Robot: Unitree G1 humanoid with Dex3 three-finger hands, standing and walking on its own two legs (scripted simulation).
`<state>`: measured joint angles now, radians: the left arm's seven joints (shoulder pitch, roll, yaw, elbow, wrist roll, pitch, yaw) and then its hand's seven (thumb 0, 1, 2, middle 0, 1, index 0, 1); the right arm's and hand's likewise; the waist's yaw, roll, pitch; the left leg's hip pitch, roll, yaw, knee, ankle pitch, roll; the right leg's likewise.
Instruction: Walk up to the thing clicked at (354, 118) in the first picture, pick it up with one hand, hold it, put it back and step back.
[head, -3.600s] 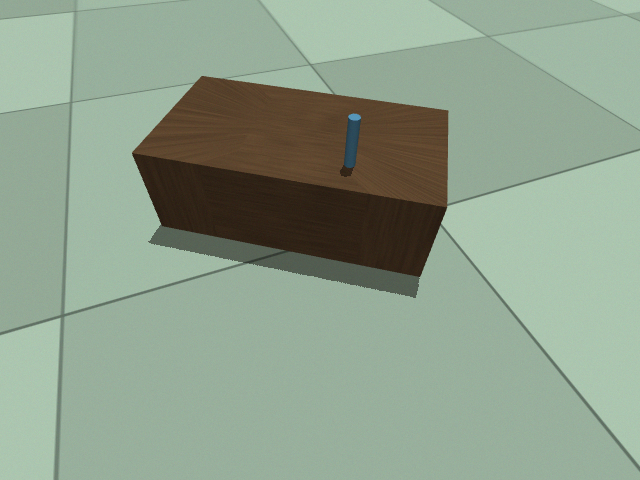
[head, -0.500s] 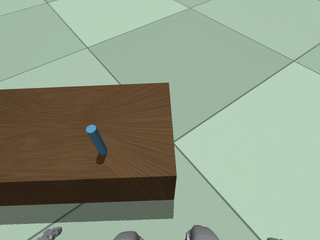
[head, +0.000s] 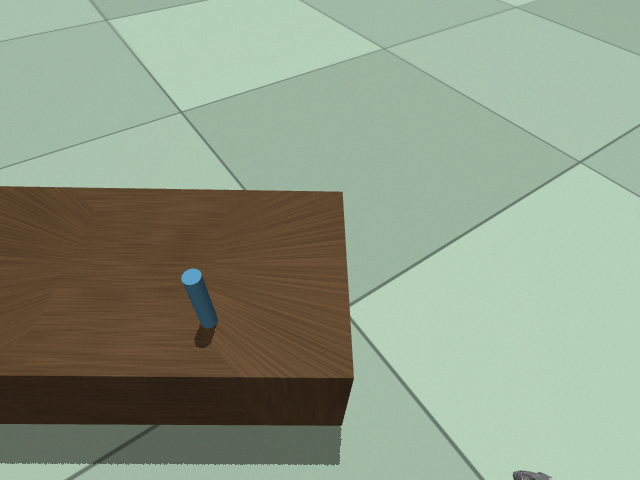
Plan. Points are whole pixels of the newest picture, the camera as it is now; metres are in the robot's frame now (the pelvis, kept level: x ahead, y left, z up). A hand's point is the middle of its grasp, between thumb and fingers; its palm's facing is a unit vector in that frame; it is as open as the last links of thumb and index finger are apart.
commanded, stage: walk up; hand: left
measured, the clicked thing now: (201, 300) +0.51 +0.26 -0.29
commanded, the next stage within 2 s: stand in 0.66 s
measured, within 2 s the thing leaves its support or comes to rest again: neither
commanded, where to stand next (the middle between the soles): +0.06 +0.02 m, yaw -1 degrees
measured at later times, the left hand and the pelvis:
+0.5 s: hand out of the picture +0.11 +0.26 -0.14, palm faces +0.00 -0.93 -0.35, open 7.4 cm; pelvis +0.01 +0.00 +0.01, yaw +1 degrees
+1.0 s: hand out of the picture +0.10 +0.24 -0.14, palm faces -0.03 -0.94 -0.34, open 7.4 cm; pelvis +0.02 -0.01 +0.01, yaw +0 degrees
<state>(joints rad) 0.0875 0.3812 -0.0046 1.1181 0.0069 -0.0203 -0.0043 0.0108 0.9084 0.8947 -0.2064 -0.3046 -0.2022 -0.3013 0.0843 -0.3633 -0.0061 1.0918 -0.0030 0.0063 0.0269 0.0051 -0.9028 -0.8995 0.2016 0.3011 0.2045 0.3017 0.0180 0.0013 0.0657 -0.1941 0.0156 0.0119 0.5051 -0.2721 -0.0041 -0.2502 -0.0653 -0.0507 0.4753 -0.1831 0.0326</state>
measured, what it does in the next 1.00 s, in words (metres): stands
